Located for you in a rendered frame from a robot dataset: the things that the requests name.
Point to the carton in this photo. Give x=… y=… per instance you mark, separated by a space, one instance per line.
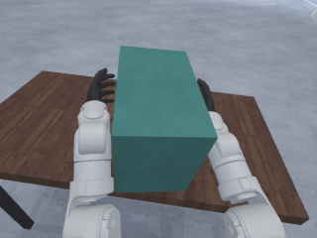
x=162 y=131

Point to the robot right upper arm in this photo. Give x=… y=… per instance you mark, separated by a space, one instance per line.
x=252 y=220

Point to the left robot forearm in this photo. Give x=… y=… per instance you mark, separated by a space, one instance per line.
x=92 y=152

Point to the right robot forearm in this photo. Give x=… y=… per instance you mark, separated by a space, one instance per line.
x=236 y=183

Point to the left robot hand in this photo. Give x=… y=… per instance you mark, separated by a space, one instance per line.
x=95 y=93

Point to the robot left upper arm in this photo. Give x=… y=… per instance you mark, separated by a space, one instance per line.
x=93 y=221

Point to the right robot hand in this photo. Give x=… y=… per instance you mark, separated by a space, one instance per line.
x=207 y=95

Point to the table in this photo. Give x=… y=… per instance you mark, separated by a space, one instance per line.
x=38 y=124

